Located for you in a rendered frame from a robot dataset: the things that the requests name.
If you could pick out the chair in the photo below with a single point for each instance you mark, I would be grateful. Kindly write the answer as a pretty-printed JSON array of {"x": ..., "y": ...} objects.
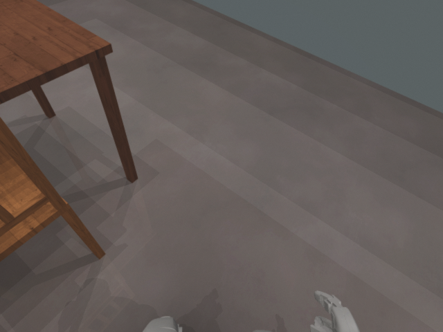
[{"x": 28, "y": 201}]

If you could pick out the right robot hand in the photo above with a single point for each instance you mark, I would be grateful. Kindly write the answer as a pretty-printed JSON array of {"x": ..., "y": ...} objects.
[{"x": 342, "y": 319}]

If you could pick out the robot left thigh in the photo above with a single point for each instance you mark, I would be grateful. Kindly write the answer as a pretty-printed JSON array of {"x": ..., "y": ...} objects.
[{"x": 163, "y": 324}]

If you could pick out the table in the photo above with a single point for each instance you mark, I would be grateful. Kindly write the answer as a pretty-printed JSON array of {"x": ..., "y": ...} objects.
[{"x": 38, "y": 44}]

